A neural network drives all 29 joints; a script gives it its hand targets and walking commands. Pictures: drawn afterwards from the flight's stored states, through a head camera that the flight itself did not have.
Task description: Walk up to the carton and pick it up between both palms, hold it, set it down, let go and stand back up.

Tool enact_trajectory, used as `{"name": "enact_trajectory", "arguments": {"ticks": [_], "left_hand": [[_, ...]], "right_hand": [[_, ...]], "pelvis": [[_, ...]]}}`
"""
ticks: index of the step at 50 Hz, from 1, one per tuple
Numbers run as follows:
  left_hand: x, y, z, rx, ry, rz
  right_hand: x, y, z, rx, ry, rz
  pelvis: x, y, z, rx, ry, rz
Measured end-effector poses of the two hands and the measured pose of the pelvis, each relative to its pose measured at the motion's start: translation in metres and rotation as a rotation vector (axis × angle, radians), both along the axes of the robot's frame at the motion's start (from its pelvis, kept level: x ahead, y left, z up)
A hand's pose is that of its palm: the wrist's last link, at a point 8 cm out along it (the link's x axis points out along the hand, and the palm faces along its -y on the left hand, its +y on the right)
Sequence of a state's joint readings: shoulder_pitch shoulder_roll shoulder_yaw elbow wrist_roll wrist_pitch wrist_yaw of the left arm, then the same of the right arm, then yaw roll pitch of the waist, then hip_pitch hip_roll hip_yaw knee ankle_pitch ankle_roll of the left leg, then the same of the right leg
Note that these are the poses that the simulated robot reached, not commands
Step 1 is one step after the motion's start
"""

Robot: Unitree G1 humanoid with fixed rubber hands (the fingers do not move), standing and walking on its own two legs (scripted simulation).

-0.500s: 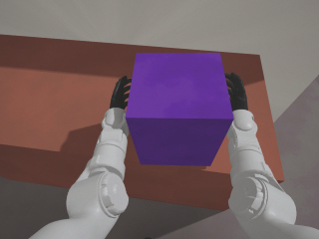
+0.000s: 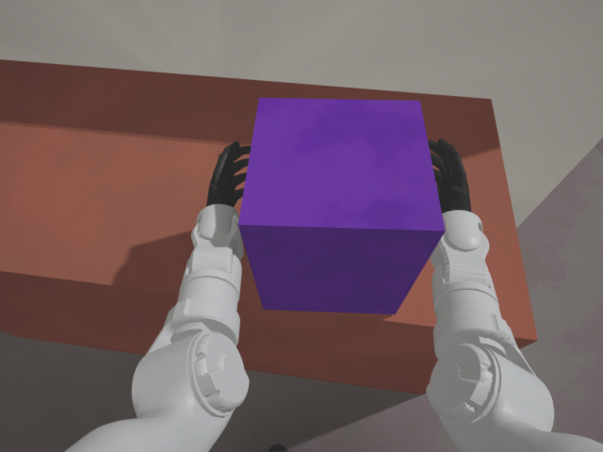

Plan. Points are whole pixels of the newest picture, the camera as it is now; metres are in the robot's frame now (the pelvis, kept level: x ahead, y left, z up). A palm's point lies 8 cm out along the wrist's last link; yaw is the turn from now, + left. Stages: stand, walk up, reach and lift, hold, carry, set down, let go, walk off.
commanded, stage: set down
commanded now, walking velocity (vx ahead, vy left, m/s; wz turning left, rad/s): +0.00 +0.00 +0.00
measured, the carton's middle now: (333, 216) +0.44 +0.01 +0.01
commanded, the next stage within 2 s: none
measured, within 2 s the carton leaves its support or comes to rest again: neither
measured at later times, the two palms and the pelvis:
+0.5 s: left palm (224, 202) +0.43 +0.16 +0.04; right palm (451, 205) +0.43 -0.15 +0.06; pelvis +0.00 +0.00 +0.00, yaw +0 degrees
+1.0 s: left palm (222, 199) +0.45 +0.17 +0.02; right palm (440, 203) +0.45 -0.14 +0.03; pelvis -0.01 +0.01 -0.02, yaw -2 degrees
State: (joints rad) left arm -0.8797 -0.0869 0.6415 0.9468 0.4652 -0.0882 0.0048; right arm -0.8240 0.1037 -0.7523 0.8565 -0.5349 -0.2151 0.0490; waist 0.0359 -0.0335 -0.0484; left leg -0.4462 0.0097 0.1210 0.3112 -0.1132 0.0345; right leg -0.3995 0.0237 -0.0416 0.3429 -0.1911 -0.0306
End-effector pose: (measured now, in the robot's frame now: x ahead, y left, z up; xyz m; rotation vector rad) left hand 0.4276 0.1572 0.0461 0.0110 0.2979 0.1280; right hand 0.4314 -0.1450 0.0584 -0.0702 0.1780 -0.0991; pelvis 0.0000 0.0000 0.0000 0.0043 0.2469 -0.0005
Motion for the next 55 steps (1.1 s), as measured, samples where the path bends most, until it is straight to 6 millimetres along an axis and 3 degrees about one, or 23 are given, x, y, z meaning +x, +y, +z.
{"name": "enact_trajectory", "arguments": {"ticks": [37, 44, 55], "left_hand": [[0.002, 0.001, -0.015, 0.017, 0.02, 0.0], [0.013, 0.003, -0.027, 0.002, 0.041, 0.014], [0.023, 0.025, -0.023, 0.02, 0.036, 0.022]], "right_hand": [[-0.004, -0.001, -0.01, 0.011, 0.056, 0.005], [0.008, 0.0, -0.026, 0.036, 0.13, 0.014], [0.031, -0.001, -0.032, 0.029, 0.128, 0.049]], "pelvis": [[0.0, 0.004, -0.001, -0.005, 0.017, -0.02], [-0.002, 0.005, -0.01, -0.021, 0.131, -0.028], [-0.009, 0.006, -0.023, -0.043, 0.231, -0.016]]}}
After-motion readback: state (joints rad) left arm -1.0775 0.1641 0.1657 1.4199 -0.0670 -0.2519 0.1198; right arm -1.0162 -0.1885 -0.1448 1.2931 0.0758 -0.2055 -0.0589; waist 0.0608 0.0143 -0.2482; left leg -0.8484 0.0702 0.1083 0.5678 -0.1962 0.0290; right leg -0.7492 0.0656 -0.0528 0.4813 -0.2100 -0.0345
